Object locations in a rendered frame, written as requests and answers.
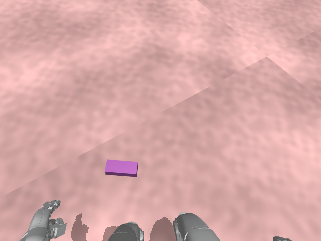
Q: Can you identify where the left robot arm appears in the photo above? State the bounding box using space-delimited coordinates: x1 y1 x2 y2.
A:
20 227 50 241

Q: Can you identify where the left robot hand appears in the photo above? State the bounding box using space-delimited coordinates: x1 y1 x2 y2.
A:
28 200 67 240

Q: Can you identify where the carton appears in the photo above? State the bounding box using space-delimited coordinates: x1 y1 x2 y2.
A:
105 160 138 177

